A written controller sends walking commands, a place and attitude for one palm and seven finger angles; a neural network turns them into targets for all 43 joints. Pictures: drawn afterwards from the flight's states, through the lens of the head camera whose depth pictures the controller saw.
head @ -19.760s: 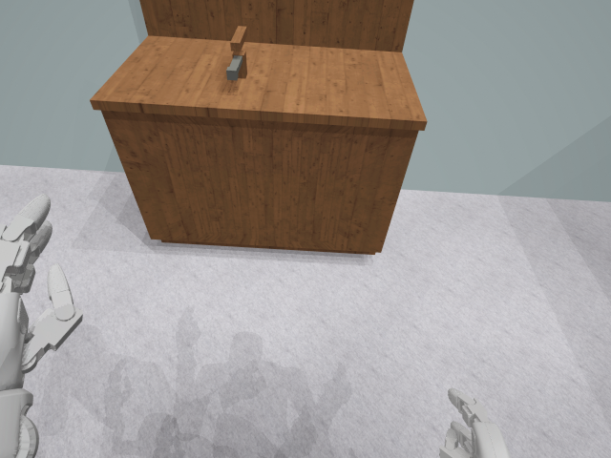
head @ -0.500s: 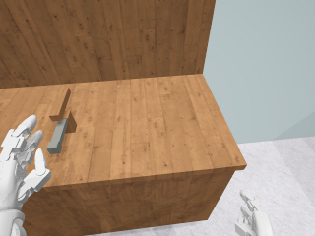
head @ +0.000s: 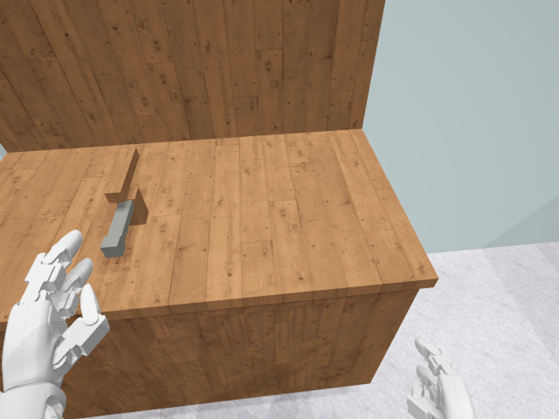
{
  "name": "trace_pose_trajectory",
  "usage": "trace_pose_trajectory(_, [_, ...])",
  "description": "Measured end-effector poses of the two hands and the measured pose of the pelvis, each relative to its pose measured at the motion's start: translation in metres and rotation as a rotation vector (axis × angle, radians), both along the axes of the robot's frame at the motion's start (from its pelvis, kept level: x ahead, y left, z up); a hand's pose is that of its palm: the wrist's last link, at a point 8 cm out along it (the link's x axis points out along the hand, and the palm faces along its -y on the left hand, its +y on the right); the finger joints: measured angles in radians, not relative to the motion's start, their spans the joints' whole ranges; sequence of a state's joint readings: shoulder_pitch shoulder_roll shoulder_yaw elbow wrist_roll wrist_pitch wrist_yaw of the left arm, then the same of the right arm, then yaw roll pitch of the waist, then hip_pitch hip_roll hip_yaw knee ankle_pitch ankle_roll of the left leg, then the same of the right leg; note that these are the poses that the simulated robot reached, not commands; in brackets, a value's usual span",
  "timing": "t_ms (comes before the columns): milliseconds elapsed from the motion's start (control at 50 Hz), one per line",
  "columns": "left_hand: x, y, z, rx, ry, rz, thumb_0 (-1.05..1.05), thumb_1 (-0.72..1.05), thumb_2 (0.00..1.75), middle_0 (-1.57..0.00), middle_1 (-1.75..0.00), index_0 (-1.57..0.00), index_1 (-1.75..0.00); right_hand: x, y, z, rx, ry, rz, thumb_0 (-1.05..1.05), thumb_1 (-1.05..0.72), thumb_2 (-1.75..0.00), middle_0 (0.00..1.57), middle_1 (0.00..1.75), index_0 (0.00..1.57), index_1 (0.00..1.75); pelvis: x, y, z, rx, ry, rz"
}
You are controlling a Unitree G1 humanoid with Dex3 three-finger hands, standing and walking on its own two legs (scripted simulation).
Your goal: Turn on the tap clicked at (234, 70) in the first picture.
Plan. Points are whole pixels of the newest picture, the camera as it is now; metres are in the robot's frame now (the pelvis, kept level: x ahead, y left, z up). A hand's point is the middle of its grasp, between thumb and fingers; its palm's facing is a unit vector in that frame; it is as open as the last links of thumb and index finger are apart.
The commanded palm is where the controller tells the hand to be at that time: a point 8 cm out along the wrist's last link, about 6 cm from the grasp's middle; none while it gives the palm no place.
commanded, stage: turn the palm inward beside the body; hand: left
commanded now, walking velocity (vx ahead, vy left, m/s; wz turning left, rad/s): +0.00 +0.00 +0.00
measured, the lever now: (113, 246) +0.36 +0.34 +0.02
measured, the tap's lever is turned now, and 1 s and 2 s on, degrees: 0 0 0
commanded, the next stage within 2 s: reach beside the lever's end, fingers flat in 0.54 s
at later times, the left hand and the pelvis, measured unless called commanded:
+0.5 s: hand (115, 308) +0.19 +0.22 +0.14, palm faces +0.42 -0.90 -0.14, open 7.4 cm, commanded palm +0.14 +0.26 +0.15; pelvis +0.02 -0.01 +0.00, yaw +0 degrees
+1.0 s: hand (100, 300) +0.21 +0.25 +0.11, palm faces +0.47 -0.87 -0.14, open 7.4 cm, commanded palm +0.17 +0.30 +0.12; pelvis +0.02 -0.01 +0.00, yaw +1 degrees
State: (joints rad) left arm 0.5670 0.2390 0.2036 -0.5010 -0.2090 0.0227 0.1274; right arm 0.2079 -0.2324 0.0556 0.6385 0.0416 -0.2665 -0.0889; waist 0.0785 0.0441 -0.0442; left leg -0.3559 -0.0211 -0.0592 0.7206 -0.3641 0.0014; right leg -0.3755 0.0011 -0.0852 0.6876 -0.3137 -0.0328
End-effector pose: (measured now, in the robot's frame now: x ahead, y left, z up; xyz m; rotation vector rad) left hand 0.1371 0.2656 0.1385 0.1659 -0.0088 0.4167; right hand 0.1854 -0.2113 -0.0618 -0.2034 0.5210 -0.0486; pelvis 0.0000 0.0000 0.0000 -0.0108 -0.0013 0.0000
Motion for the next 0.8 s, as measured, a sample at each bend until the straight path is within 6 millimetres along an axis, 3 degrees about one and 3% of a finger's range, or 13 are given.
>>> trace_pose_trajectory(680, [0.018,-0.014,0.002,-0.028,0.007,0.011,0.01,0.90,0.90,-0.20,-0.30,-0.20,-0.30,0.024,-0.017,-0.001,-0.001,0.004,0.002,0.01,-0.90,-0.90,0.20,0.30,0.21,0.30,0.021,-0.014,0.003,0.004,0.022,0.009])
trace_pose_trajectory(800, [0.020,-0.003,-0.004,-0.024,0.024,0.035,0.01,0.90,0.90,-0.20,-0.30,-0.21,-0.30,0.022,-0.020,-0.003,-0.004,0.022,-0.013,0.01,-0.90,-0.90,0.20,0.30,0.21,0.30,0.021,-0.015,0.003,0.005,0.027,0.006])
